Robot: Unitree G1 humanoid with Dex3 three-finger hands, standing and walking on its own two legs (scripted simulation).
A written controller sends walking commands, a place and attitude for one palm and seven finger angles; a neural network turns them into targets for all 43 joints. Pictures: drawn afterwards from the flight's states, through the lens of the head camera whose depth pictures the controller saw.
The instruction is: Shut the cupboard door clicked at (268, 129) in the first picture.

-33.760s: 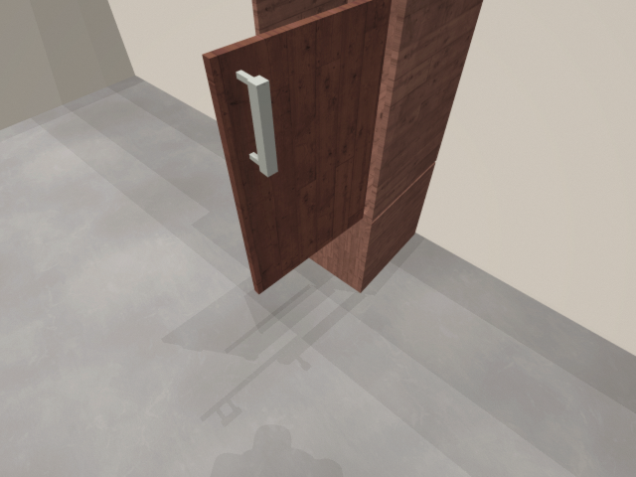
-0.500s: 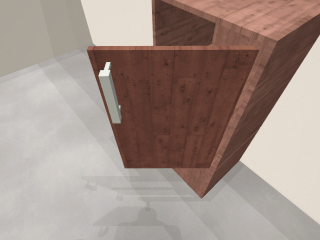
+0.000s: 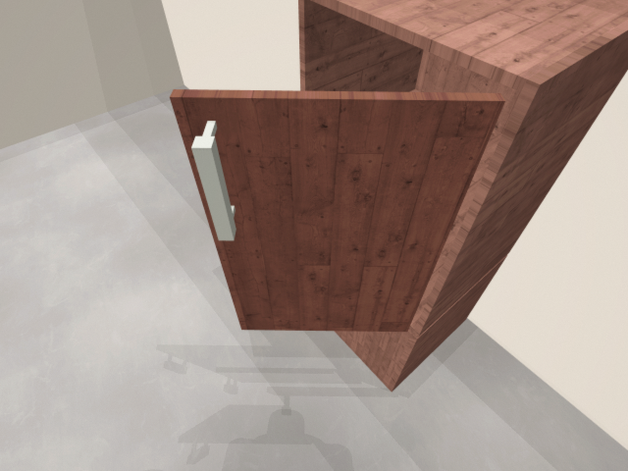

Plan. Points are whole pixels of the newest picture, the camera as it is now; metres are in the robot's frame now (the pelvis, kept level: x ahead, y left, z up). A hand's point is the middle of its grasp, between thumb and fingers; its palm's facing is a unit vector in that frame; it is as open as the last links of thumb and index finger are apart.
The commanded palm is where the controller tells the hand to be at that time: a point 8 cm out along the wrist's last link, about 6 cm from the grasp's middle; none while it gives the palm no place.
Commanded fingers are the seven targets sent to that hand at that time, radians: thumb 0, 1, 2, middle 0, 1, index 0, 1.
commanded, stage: look again from close up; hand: left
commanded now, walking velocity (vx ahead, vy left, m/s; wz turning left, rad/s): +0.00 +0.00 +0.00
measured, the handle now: (219, 184) +0.44 +0.16 +0.13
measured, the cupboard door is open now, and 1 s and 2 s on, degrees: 49 49 49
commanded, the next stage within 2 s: raise the hand and make a fist in 0.68 s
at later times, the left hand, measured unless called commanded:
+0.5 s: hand out of the picture -0.01 +0.18 -0.18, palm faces +0.01 -0.98 -0.19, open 7.3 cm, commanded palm none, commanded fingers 0.00 0.90 0.90 -0.20 -0.30 -0.20 -0.30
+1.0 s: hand (161, 396) +0.20 +0.20 +0.01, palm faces +0.22 -0.97 -0.06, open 7.1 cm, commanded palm +0.09 +0.24 -0.05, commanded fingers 0.00 0.90 0.90 -0.40 -0.52 -0.40 -0.52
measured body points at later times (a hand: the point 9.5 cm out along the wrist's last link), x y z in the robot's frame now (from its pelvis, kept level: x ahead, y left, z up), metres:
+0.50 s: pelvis -0.01 +0.01 +0.00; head +0.01 +0.01 +0.45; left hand -0.01 +0.23 -0.16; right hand -0.02 -0.21 -0.16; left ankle -0.05 +0.12 -0.74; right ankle -0.01 -0.08 -0.74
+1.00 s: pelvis -0.03 +0.02 -0.02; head -0.03 +0.00 +0.43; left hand +0.18 +0.25 +0.02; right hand +0.10 -0.23 -0.13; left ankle -0.05 +0.13 -0.74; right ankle -0.01 -0.08 -0.74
